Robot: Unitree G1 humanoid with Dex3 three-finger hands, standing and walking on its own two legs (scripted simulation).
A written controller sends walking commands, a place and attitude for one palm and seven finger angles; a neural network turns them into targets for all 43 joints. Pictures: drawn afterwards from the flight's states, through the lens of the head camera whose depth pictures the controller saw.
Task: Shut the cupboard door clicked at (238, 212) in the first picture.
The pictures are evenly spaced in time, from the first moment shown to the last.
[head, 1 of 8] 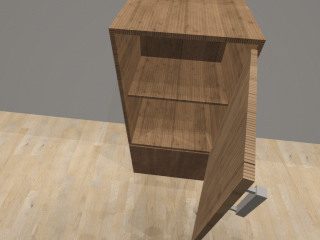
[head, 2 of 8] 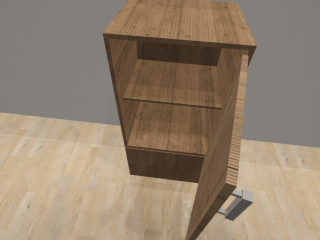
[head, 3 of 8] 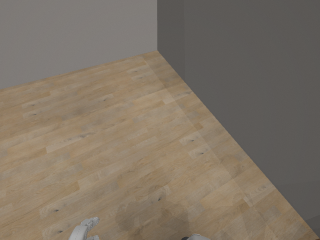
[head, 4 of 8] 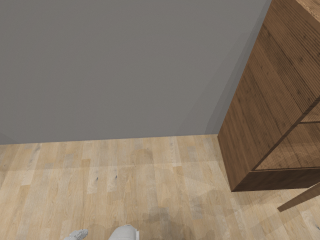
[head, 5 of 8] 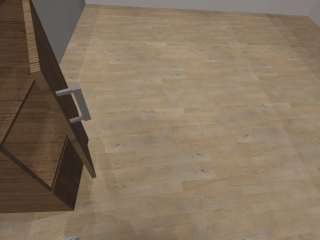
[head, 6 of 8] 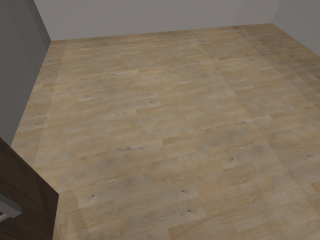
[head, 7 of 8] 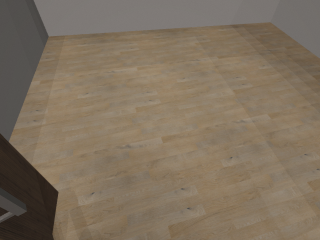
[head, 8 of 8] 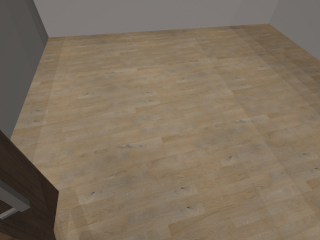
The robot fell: no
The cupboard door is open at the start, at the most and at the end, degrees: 77 77 23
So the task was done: no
